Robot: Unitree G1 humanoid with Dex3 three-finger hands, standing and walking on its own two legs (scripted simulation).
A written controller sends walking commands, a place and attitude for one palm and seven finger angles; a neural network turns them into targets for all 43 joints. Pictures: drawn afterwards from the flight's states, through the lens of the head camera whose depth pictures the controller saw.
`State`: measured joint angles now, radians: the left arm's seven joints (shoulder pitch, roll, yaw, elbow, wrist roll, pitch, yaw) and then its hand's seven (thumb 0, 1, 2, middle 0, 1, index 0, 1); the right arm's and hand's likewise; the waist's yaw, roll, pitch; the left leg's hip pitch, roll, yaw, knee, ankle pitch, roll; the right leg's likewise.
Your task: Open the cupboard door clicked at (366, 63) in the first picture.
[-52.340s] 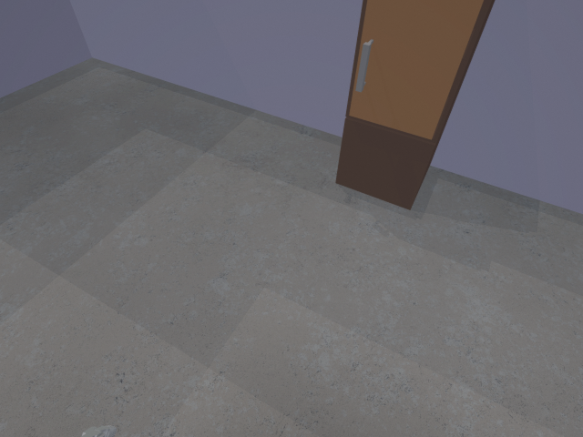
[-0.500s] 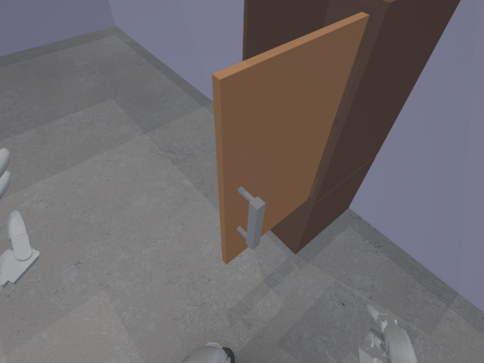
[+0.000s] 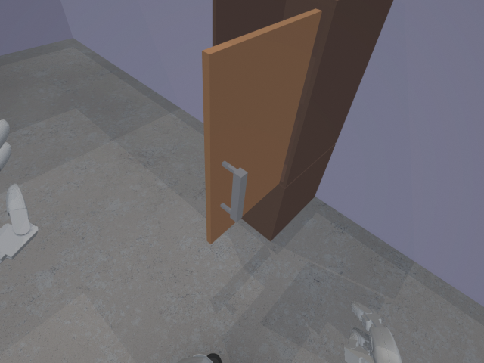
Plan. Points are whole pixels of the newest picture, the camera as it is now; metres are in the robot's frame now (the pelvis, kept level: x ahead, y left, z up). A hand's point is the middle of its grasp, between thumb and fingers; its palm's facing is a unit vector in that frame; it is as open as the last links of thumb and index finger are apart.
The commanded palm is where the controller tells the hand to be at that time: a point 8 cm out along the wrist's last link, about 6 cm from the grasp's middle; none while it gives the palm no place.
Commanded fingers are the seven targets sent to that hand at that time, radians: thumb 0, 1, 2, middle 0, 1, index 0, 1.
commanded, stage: stop stepping back and stand still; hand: left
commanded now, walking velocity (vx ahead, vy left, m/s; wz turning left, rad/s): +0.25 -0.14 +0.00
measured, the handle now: (231, 192) +0.53 +0.05 -0.09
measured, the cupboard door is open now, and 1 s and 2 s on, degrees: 91 91 91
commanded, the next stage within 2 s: let the arm hang, fingers relaxed in 0.60 s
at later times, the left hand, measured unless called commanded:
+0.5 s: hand out of the picture +0.11 +0.27 +0.18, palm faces +0.42 -0.77 -0.48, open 7.5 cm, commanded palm +0.05 +0.31 +0.20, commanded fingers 0.00 0.90 0.90 -0.20 -0.30 -0.20 -0.30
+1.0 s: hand out of the picture -0.01 +0.19 -0.15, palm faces +0.17 -0.97 -0.18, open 6.9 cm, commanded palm none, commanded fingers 0.00 0.90 0.90 -0.20 -0.30 -0.20 -0.30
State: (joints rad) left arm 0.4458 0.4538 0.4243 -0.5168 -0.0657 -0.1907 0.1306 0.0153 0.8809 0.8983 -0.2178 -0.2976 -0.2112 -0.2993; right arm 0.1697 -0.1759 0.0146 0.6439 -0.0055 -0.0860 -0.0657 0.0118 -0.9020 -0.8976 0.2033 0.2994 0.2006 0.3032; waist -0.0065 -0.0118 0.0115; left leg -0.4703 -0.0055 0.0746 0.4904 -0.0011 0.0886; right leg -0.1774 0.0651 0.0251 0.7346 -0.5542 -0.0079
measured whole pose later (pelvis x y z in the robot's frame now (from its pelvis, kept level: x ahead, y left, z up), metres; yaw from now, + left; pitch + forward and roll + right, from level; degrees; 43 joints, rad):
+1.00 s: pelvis -0.07 +0.01 +0.01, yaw +5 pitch -2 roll +1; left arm 0.26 0.15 0.06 0.86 0.00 0.03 0.04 -0.04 1.00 0.90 -0.21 -0.30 -0.20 -0.30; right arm 0.20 -0.17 0.01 0.92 -0.03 0.03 -0.02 0.01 -0.91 -0.90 0.20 0.30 0.20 0.30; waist -0.02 -0.03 0.07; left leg -0.27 0.04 0.05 0.56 -0.25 -0.02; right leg -0.19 -0.01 -0.17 0.58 -0.36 -0.07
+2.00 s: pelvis -0.07 +0.04 +0.02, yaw +2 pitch -2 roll +0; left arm 0.30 0.10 0.01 1.17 0.01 -0.01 0.03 0.01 0.91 0.90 -0.20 -0.29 -0.20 -0.30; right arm 0.30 -0.12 0.00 1.16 -0.02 0.01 -0.04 0.00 -0.91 -0.90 0.20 0.30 0.19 0.30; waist -0.01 0.02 0.06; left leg -0.18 0.02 0.12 0.39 -0.18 0.02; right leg -0.12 -0.02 -0.11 0.41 -0.26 -0.03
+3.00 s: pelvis -0.04 +0.02 +0.02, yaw +3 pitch -1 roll +1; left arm 0.29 0.11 0.01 1.16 0.01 -0.02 0.04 0.00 0.90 0.90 -0.20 -0.29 -0.20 -0.30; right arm 0.26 -0.13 0.00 1.16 -0.02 0.01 -0.05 0.00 -0.91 -0.90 0.20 0.30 0.19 0.30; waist -0.01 0.01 0.05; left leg -0.14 0.04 0.10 0.37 -0.21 -0.02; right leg -0.07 0.01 -0.12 0.37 -0.29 -0.06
